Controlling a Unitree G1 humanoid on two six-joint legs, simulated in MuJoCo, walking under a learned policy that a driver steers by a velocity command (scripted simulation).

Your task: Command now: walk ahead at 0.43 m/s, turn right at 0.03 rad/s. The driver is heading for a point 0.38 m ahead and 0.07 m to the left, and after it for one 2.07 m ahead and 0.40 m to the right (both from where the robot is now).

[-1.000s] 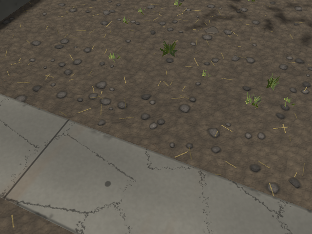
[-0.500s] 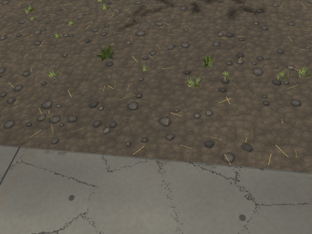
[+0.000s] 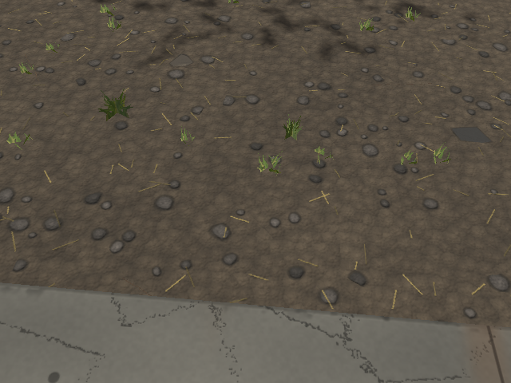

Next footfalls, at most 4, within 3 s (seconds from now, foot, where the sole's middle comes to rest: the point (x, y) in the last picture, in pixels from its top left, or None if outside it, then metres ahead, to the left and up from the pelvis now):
0.22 right None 0.31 -0.15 -0.78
0.74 left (203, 351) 0.59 0.11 -0.78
1.40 right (335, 284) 0.85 -0.30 -0.89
1.92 left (301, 195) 1.23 -0.23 -0.89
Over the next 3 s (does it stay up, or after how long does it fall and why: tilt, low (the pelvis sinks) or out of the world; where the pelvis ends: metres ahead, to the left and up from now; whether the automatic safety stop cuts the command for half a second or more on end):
stays up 1.65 -0.32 -0.13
